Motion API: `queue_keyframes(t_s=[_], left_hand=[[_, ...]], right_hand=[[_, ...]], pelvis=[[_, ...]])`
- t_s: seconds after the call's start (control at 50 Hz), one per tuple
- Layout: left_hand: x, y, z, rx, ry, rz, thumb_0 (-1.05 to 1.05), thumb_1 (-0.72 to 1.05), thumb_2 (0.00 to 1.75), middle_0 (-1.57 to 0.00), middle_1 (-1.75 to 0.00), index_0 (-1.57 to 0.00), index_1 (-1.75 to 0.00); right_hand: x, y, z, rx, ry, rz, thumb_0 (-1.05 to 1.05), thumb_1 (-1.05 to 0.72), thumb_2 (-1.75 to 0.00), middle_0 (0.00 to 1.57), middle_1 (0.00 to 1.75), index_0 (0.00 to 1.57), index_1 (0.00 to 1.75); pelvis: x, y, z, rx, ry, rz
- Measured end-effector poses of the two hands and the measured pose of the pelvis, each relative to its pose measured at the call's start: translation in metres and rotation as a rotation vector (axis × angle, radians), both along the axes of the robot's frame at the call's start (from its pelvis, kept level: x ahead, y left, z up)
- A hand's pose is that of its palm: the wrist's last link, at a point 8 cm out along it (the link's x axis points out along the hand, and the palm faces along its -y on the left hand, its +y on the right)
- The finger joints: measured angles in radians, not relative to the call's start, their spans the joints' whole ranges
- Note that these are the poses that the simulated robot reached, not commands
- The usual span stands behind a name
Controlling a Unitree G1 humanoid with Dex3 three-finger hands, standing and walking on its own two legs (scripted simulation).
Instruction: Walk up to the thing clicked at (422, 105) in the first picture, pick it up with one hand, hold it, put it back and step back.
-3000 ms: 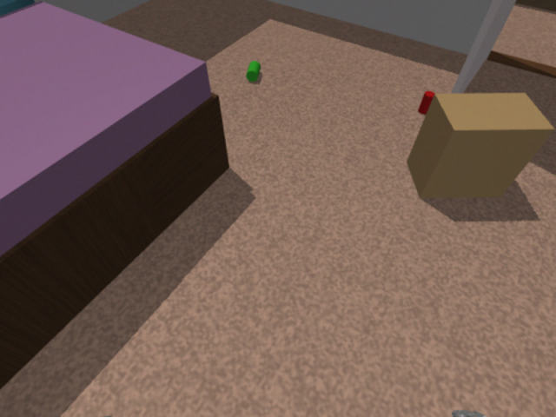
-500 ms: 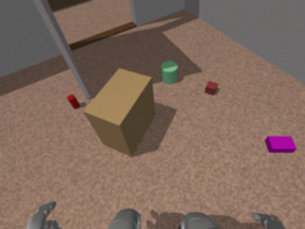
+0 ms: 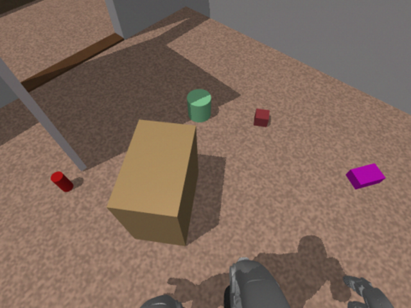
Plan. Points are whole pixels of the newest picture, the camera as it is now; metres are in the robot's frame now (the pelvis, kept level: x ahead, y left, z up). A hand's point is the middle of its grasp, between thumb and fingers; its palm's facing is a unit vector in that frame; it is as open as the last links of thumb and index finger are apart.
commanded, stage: walk up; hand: left
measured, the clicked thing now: (62, 182) +0.75 +0.68 -0.70
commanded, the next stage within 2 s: none
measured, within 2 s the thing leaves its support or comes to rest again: neither
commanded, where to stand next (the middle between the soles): +0.31 +0.69 m, yaw -32 degrees
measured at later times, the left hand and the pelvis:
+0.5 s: hand out of the picture +0.22 +0.56 -0.14, palm faces -0.18 -0.73 -0.66, open 7.4 cm; pelvis +0.10 +0.23 -0.05, yaw -11 degrees
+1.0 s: hand out of the picture +0.32 +0.69 -0.12, palm faces -0.28 -0.74 -0.61, open 7.4 cm; pelvis +0.15 +0.42 -0.03, yaw -19 degrees
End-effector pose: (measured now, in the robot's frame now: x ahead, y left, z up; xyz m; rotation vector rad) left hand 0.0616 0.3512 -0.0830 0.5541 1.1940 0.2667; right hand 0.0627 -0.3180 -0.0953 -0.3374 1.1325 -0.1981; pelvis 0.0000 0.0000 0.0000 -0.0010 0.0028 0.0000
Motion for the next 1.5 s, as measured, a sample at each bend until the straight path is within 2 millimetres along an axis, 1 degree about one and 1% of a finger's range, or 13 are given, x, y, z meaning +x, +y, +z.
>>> queue_keyframes(t_s=[0.12,0.26,0.36,0.46,0.5,0.56,0.74,0.82,0.94,1.1,1.2,1.34,1.5], left_hand=[[0.072,0.021,0.004,0.027,-0.101,-0.099,0.01,0.9,0.9,-0.21,-0.3,-0.21,-0.3],[0.098,0.072,0.017,0.071,-0.155,-0.1,0.0,0.9,0.9,-0.21,-0.3,-0.21,-0.3],[0.117,0.128,0.017,0.094,-0.123,-0.15,0.01,0.9,0.9,-0.21,-0.3,-0.21,-0.3],[0.145,0.208,0.0,0.122,-0.105,-0.185,0.01,0.89,0.9,-0.22,-0.3,-0.21,-0.3],[0.16,0.24,-0.012,0.14,-0.09,-0.177,0.01,0.89,0.9,-0.22,-0.3,-0.21,-0.3],[0.183,0.263,-0.018,0.132,-0.063,-0.17,0.01,0.9,0.9,-0.21,-0.3,-0.21,-0.3],[0.243,0.261,-0.011,-0.002,-0.058,-0.292,0.01,0.9,0.9,-0.21,-0.3,-0.21,-0.3],[0.251,0.279,-0.012,0.009,-0.107,-0.323,0.01,0.9,0.9,-0.21,-0.3,-0.21,-0.3],[0.251,0.332,0.003,0.037,-0.136,-0.304,0.01,0.9,0.9,-0.22,-0.3,-0.21,-0.3],[0.276,0.448,0.001,0.11,-0.122,-0.352,0.01,0.89,0.9,-0.22,-0.3,-0.21,-0.3],[0.302,0.525,-0.018,0.152,-0.102,-0.318,0.01,0.9,0.9,-0.21,-0.3,-0.21,-0.3],[0.326,0.546,-0.017,0.059,-0.049,-0.358,0.01,0.9,0.9,-0.21,-0.3,-0.2,-0.3],[0.329,0.568,-0.013,0.016,-0.07,-0.433,0.01,0.9,0.9,-0.21,-0.3,-0.21,-0.3]], right_hand=[[-0.008,0.031,-0.033,0.033,0.055,-0.094,0.01,-0.9,-0.9,0.2,0.3,0.21,0.3],[0.039,0.085,-0.045,0.068,0.013,-0.08,0.01,-0.9,-0.9,0.2,0.3,0.21,0.3],[0.068,0.121,-0.039,0.052,-0.056,-0.082,0.01,-0.9,-0.9,0.2,0.3,0.21,0.3],[0.081,0.163,-0.039,-0.037,-0.068,-0.101,0.0,-0.9,-0.9,0.2,0.3,0.21,0.3],[0.077,0.186,-0.04,-0.065,-0.068,-0.12,0.0,-0.9,-0.9,0.2,0.3,0.21,0.3],[0.059,0.224,-0.037,-0.055,-0.028,-0.178,0.0,-0.9,-0.9,0.2,0.3,0.21,0.3],[0.015,0.315,-0.032,0.025,0.099,-0.305,0.0,-0.9,-0.89,0.21,0.3,0.21,0.3],[0.025,0.339,-0.05,0.039,0.102,-0.312,0.01,-0.9,-0.9,0.21,0.3,0.21,0.3],[0.062,0.378,-0.053,0.051,0.036,-0.276,0.01,-0.9,-0.89,0.2,0.3,0.21,0.3],[0.092,0.436,-0.05,-0.023,-0.052,-0.281,0.0,-0.9,-0.9,0.2,0.3,0.21,0.3],[0.082,0.501,-0.053,-0.065,-0.048,-0.312,0.0,-0.9,-0.9,0.2,0.3,0.21,0.3],[0.046,0.599,-0.04,0.02,0.054,-0.418,0.0,-0.9,-0.89,0.2,0.3,0.21,0.3],[0.037,0.664,-0.054,0.057,0.113,-0.448,0.01,-0.9,-0.89,0.21,0.3,0.21,0.3]], pelvis=[[0.033,0.035,-0.016,-0.005,-0.012,-0.054],[0.054,0.089,-0.019,-0.045,-0.039,-0.091],[0.071,0.139,-0.023,-0.033,-0.026,-0.135],[0.091,0.208,-0.043,-0.032,-0.003,-0.172],[0.097,0.232,-0.051,-0.008,-0.016,-0.196],[0.107,0.257,-0.044,-0.028,-0.018,-0.221],[0.135,0.311,-0.018,-0.018,-0.015,-0.277],[0.14,0.337,-0.029,-0.038,-0.03,-0.3],[0.148,0.387,-0.027,-0.036,-0.047,-0.312],[0.162,0.48,-0.045,-0.012,-0.022,-0.366],[0.173,0.545,-0.059,-0.017,-0.045,-0.399],[0.184,0.592,-0.029,-0.027,-0.038,-0.42],[0.191,0.648,-0.027,-0.044,-0.041,-0.463]])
